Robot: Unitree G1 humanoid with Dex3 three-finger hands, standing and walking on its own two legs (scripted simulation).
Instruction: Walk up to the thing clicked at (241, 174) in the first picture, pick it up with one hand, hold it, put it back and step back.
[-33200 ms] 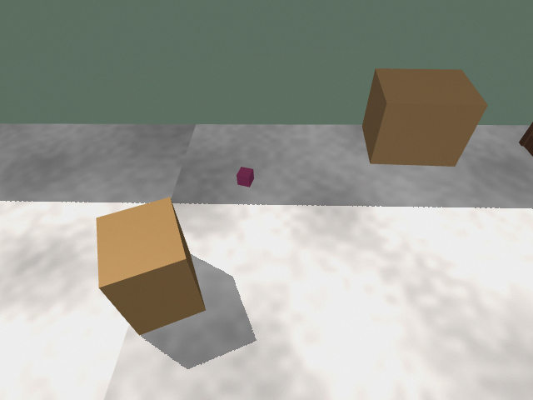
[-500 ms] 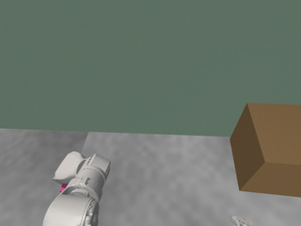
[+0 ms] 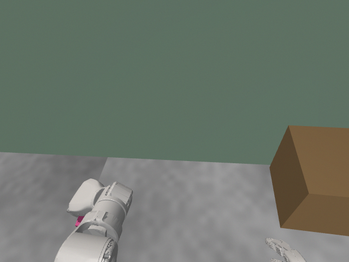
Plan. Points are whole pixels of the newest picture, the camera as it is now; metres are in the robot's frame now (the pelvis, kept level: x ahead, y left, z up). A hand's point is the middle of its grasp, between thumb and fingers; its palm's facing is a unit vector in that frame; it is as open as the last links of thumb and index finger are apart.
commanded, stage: hold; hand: left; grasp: from above
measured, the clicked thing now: (98, 217) +0.30 +0.22 -0.09
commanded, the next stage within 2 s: crouch in 0.88 s
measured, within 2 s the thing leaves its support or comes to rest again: neither
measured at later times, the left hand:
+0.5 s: hand (98, 206) +0.30 +0.20 -0.03, palm faces -0.12 -0.43 -0.90, open 7.3 cm
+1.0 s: hand (95, 205) +0.31 +0.21 -0.03, palm faces -0.13 -0.41 -0.90, open 7.2 cm
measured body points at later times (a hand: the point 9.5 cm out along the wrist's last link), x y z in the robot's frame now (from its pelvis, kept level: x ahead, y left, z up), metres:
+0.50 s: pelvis +0.00 +0.00 +0.01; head +0.01 -0.02 +0.46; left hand +0.31 +0.22 +0.02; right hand +0.17 -0.24 -0.11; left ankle +0.00 +0.16 -0.71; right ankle +0.01 -0.11 -0.71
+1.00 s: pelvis +0.01 +0.00 +0.01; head +0.03 -0.02 +0.46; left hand +0.32 +0.23 +0.02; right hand +0.18 -0.23 -0.11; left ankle +0.00 +0.16 -0.71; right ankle +0.01 -0.11 -0.71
